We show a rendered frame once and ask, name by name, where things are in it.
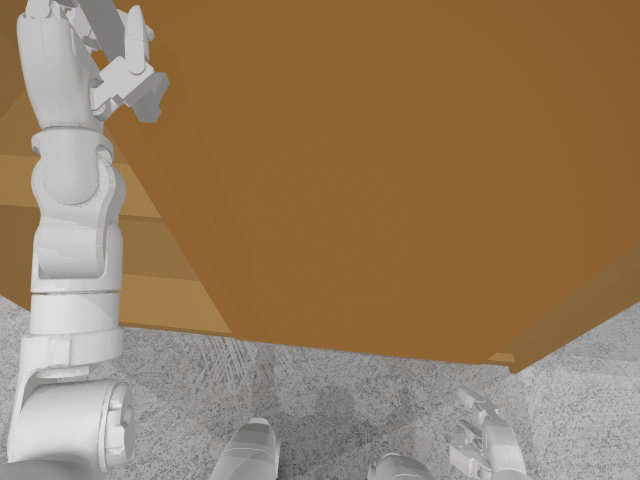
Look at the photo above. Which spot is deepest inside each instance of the left robot upper arm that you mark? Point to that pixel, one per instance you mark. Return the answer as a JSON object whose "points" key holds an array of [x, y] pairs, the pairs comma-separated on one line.
{"points": [[73, 431]]}

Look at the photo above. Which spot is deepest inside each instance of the robot right hand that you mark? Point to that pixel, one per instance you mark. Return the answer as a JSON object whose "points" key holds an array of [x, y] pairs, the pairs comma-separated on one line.
{"points": [[480, 454]]}

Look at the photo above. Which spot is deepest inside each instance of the left robot forearm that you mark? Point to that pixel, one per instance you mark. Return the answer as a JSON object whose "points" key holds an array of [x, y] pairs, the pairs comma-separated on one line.
{"points": [[77, 262]]}

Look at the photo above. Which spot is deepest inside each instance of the robot right thigh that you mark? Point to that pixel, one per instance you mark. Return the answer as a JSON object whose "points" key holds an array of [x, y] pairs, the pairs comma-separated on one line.
{"points": [[396, 467]]}

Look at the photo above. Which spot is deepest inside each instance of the handle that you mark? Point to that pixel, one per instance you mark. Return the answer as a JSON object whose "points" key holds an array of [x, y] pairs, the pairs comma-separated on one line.
{"points": [[109, 30]]}

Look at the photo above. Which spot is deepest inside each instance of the robot left thigh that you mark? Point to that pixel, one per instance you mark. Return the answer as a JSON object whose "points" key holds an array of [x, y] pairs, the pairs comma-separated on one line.
{"points": [[251, 454]]}

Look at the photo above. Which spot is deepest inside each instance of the robot thigh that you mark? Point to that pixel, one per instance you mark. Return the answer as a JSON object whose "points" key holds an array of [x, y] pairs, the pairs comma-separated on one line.
{"points": [[396, 467], [251, 454]]}

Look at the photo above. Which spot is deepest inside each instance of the robot left hand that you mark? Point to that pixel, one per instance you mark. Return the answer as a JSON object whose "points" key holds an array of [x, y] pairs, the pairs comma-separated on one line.
{"points": [[55, 51]]}

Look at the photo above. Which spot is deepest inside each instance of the wardrobe door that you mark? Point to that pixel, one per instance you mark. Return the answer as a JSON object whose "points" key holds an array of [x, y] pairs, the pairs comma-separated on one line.
{"points": [[412, 178], [616, 270]]}

